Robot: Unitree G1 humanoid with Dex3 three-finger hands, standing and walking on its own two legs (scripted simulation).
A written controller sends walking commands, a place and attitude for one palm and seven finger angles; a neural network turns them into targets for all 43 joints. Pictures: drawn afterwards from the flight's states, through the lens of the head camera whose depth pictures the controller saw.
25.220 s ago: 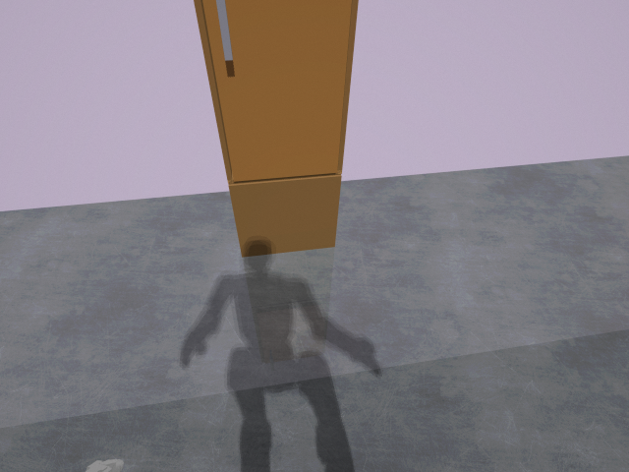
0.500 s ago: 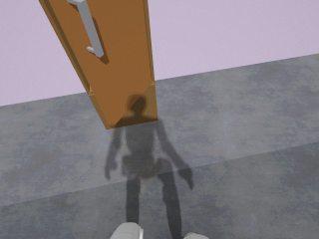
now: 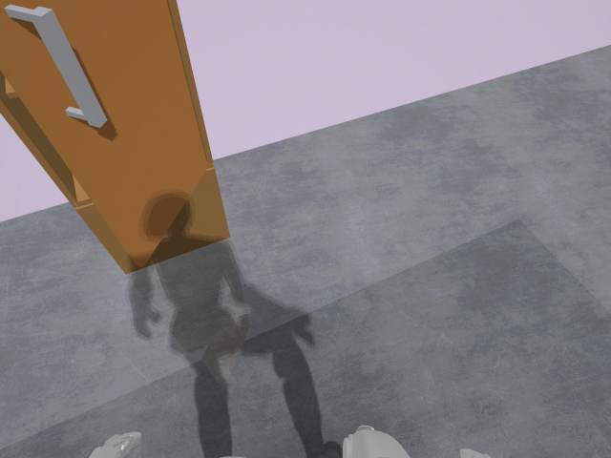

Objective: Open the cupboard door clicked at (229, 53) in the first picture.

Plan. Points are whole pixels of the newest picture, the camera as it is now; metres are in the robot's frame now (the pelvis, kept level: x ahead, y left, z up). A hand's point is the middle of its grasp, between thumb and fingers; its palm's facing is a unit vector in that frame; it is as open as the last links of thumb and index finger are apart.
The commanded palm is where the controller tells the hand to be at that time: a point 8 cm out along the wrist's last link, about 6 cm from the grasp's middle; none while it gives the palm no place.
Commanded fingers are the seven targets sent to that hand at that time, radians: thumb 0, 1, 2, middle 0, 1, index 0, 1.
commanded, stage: walk to a spot facing it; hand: left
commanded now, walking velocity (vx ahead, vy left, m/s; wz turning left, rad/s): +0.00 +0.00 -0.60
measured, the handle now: (61, 71) +0.53 +0.40 +0.16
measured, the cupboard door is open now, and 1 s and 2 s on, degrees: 47 47 47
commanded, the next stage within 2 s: turn to face it in 1.80 s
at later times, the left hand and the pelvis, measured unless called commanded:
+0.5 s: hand (237, 389) +0.22 +0.13 -0.16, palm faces -0.34 -0.93 -0.16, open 7.4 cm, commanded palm none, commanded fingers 0.00 0.90 0.90 -0.20 -0.30 -0.20 -0.30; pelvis +0.04 -0.02 +0.01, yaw -20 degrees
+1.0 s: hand (319, 319) +0.35 +0.01 -0.18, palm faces -0.58 -0.80 -0.16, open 7.4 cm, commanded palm none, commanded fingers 0.00 0.90 0.90 -0.20 -0.30 -0.20 -0.30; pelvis +0.20 -0.12 -0.01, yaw -37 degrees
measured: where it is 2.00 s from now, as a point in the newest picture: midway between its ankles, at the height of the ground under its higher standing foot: (452, 350)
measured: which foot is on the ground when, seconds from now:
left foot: down 0.00-0.08, up 0.10-0.30, down 0.32-0.62, up 0.64-0.88, down 0.90-1.00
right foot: up 0.00-0.08, down 0.10-0.32, up 0.34-0.60, down 0.62-0.90, up 0.92-1.00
